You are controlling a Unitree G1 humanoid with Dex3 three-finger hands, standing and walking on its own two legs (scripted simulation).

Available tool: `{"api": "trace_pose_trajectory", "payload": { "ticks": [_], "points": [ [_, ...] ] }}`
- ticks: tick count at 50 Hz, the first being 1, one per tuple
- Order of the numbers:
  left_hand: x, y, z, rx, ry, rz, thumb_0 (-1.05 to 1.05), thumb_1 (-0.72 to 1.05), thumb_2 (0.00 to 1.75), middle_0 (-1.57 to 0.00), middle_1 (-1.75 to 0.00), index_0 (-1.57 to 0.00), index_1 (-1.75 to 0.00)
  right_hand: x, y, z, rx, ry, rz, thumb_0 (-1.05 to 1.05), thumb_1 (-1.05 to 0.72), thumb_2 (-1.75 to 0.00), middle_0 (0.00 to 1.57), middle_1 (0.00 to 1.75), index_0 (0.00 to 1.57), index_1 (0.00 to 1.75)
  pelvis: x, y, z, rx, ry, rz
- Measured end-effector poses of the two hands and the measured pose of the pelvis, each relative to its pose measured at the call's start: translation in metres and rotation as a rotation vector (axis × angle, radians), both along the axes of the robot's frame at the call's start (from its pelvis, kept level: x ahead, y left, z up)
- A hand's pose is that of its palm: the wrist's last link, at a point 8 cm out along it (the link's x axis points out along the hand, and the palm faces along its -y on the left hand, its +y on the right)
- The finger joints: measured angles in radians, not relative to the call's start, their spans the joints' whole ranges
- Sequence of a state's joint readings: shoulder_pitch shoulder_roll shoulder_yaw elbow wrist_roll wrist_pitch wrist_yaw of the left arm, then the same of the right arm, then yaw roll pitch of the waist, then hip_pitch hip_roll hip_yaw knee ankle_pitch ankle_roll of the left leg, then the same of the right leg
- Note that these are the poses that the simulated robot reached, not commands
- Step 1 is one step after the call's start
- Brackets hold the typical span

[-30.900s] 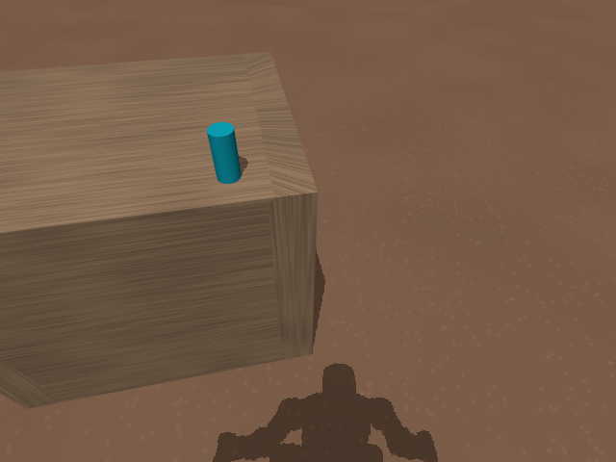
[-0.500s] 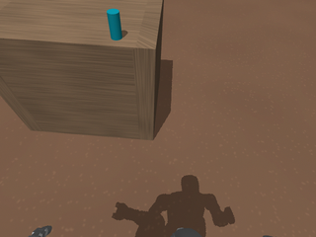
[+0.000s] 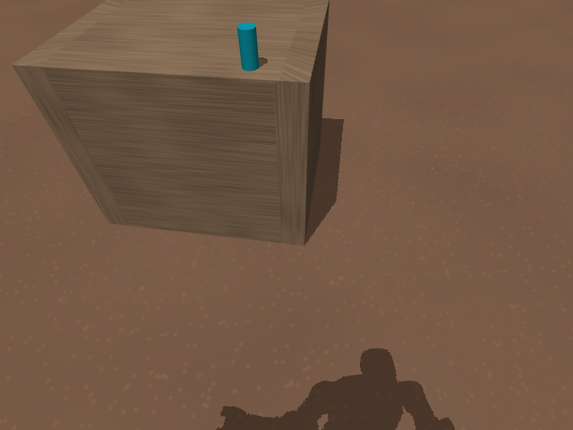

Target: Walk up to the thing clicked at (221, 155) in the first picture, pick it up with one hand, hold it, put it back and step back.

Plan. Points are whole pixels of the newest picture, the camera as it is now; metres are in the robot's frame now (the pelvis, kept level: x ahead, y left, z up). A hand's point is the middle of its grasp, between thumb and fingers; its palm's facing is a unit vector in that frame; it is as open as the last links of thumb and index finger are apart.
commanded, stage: step back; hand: left
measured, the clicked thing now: (248, 47) +1.09 +0.15 +0.05
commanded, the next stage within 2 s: stand in 0.82 s
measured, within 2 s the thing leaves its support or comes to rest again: neither
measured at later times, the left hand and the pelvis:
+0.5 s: hand out of the picture +0.07 +0.27 -0.14, palm faces +0.01 -0.93 -0.37, open 7.4 cm; pelvis +0.02 +0.01 +0.01, yaw +0 degrees
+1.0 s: hand (121, 428) +0.17 +0.27 -0.13, palm faces -0.04 -0.94 -0.35, open 7.4 cm; pelvis +0.05 +0.02 +0.02, yaw -2 degrees
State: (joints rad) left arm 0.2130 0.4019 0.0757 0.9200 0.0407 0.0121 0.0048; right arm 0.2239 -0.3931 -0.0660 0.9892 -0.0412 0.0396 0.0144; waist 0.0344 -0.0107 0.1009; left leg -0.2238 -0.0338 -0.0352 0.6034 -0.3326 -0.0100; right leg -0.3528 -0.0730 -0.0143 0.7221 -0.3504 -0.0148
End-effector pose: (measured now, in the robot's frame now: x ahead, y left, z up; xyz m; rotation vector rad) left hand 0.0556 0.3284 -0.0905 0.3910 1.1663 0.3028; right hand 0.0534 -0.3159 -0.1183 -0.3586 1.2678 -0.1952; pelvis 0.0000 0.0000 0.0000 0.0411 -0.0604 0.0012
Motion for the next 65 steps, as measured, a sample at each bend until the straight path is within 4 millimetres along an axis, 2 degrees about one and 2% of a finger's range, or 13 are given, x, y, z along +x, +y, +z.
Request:
{"api": "trace_pose_trajectory", "payload": {
  "ticks": [3,7,15,21,25,29,34,40,46,53,65],
  "points": [
    [-0.011,0.002,-0.002,-0.025,0.032,0.008,0.01,0.91,0.9,-0.21,-0.3,-0.2,-0.3,-0.012,0.009,0.006,0.012,-0.022,-0.011,0.01,-0.9,-0.89,0.2,0.3,0.2,0.3,-0.003,0.002,0.005,-0.013,0.006,-0.002],
    [-0.014,-0.004,-0.006,-0.048,0.05,-0.004,0.01,0.91,0.9,-0.21,-0.3,-0.2,-0.3,-0.014,0.011,0.01,0.024,-0.055,-0.018,0.01,-0.9,-0.89,0.2,0.3,0.2,0.31,-0.006,-0.004,0.007,-0.014,0.007,-0.019],
    [-0.014,-0.032,-0.005,-0.069,0.017,-0.006,0.01,0.91,0.9,-0.21,-0.3,-0.2,-0.3,0.007,-0.002,0.007,0.028,-0.074,-0.017,0.01,-0.9,-0.89,0.2,0.3,0.2,0.3,-0.002,-0.013,0.008,-0.04,0.006,-0.023],
    [-0.008,-0.028,-0.004,-0.081,0.024,0.005,0.01,0.9,0.9,-0.21,-0.3,-0.21,-0.3,0.024,-0.001,0.012,0.009,-0.061,0.013,0.01,-0.9,-0.89,0.2,0.3,0.2,0.3,0.008,-0.003,0.011,-0.037,0.02,-0.005],
    [0.007,-0.013,-0.013,-0.085,0.037,0.001,0.01,0.9,0.9,-0.21,-0.3,-0.21,-0.3,0.032,0.008,0.011,-0.014,-0.053,0.008,0.01,-0.9,-0.89,0.2,0.3,0.2,0.3,0.018,0.009,0.006,-0.03,0.02,-0.001],
    [0.027,-0.006,-0.017,-0.092,0.049,-0.015,0.01,0.91,0.9,-0.21,-0.3,-0.2,-0.3,0.042,0.022,0.014,-0.002,-0.064,-0.013,0.01,-0.9,-0.89,0.2,0.3,0.2,0.3,0.03,0.014,0.007,-0.035,0.025,-0.021],
    [0.057,-0.005,-0.016,-0.097,0.022,-0.036,0.01,0.91,0.9,-0.21,-0.3,-0.2,-0.3,0.064,0.037,0.017,0.022,-0.088,-0.023,0.01,-0.9,-0.89,0.2,0.3,0.2,0.3,0.043,0.016,0.01,-0.049,0.027,-0.032],
    [0.091,-0.004,-0.009,-0.09,-0.021,-0.066,0.01,0.91,0.9,-0.21,-0.3,-0.2,-0.3,0.089,0.045,0.019,0.036,-0.131,-0.031,0.01,-0.9,-0.89,0.2,0.3,0.2,0.3,0.049,0.021,0.013,-0.046,0.029,-0.042],
    [0.108,-0.008,-0.003,-0.099,-0.036,-0.085,0.0,0.91,0.9,-0.21,-0.3,-0.2,-0.3,0.098,0.047,0.025,0.04,-0.15,-0.031,0.01,-0.9,-0.89,0.2,0.3,0.2,0.3,0.05,0.024,0.018,-0.043,0.024,-0.038],
    [0.103,-0.016,-0.001,-0.118,-0.018,-0.092,0.0,0.91,0.9,-0.21,-0.3,-0.2,-0.3,0.087,0.041,0.031,0.03,-0.133,-0.043,0.01,-0.9,-0.89,0.2,0.3,0.2,0.3,0.046,0.023,0.024,-0.042,0.015,-0.035],
    [0.064,-0.019,-0.005,-0.128,0.059,-0.065,0.0,0.91,0.9,-0.21,-0.3,-0.2,-0.3,0.051,0.034,0.029,0.029,-0.065,-0.06,0.01,-0.9,-0.89,0.2,0.3,0.2,0.3,0.033,0.018,0.027,-0.043,0.011,-0.029]
  ]
}}
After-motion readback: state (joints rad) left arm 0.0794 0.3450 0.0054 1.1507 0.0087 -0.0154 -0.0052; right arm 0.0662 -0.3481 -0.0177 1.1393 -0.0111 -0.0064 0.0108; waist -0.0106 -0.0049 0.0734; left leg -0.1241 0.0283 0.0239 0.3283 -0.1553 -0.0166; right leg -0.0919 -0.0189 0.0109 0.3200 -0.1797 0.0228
